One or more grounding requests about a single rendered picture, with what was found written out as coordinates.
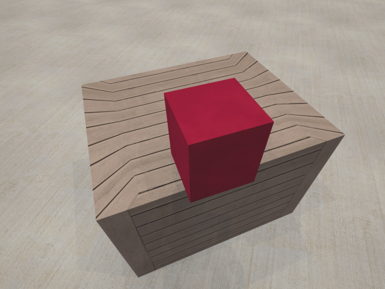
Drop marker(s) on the carton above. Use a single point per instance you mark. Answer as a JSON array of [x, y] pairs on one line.
[[218, 134]]

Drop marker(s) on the pedestal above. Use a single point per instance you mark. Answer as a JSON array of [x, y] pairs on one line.
[[140, 201]]

